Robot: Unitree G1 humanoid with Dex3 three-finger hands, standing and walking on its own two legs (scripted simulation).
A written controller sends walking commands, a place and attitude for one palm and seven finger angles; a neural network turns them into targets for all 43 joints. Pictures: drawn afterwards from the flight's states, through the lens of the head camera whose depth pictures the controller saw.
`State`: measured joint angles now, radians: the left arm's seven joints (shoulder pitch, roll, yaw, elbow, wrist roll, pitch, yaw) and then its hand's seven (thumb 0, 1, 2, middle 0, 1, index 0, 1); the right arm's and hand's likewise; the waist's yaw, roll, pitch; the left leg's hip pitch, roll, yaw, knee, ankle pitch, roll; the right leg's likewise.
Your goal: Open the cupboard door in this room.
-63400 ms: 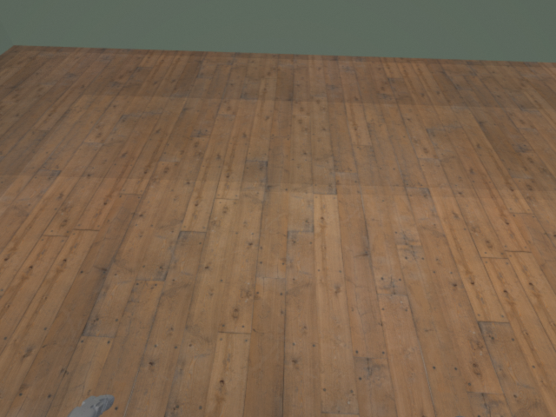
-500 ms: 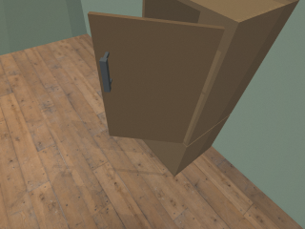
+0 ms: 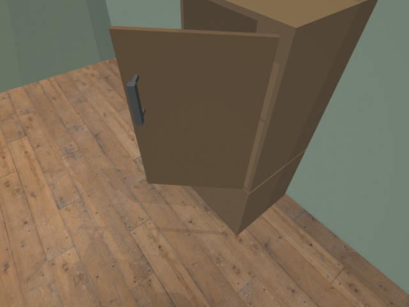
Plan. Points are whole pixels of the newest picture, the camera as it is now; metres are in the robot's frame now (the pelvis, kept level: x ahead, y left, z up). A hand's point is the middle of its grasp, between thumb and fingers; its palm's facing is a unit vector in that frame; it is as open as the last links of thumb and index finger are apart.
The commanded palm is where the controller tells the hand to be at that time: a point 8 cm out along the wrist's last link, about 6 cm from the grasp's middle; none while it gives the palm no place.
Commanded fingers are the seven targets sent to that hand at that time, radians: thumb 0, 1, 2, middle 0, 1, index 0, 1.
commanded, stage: come to a stop and stand still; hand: left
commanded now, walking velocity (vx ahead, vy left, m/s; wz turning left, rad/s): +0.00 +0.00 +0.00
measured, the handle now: (137, 100) +0.58 +0.22 +0.08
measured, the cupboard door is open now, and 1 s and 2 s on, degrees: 47 47 47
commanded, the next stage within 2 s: look again from close up in 0.18 s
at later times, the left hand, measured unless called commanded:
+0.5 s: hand out of the picture -0.03 +0.17 -0.18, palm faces +0.02 -0.99 -0.15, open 7.4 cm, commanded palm none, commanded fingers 0.00 0.90 0.90 -0.20 -0.30 -0.20 -0.30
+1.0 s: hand out of the picture -0.07 +0.20 -0.18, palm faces +0.04 -0.99 -0.13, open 7.4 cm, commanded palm none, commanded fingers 0.00 0.90 0.90 -0.20 -0.30 -0.20 -0.30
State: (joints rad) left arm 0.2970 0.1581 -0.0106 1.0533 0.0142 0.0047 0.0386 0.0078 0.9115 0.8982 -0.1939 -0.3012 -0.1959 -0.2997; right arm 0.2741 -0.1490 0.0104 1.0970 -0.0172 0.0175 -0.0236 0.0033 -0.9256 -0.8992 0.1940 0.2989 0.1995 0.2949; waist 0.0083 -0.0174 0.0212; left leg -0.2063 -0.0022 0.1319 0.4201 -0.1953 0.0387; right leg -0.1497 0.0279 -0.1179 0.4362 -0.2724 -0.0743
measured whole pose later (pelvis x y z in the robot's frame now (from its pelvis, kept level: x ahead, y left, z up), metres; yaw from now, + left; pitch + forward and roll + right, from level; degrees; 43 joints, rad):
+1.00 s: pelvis -0.02 +0.05 +0.00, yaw +0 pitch -1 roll -1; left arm 0.40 0.13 -0.01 1.08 0.03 0.01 0.03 0.01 0.91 0.90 -0.19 -0.30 -0.20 -0.30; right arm 0.33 -0.14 0.01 1.08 -0.02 0.00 -0.02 0.01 -0.92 -0.90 0.20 0.30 0.20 0.30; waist 0.01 -0.02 -0.02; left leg -0.27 -0.06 0.12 0.44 -0.19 0.11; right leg -0.23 -0.02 -0.10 0.50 -0.31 -0.03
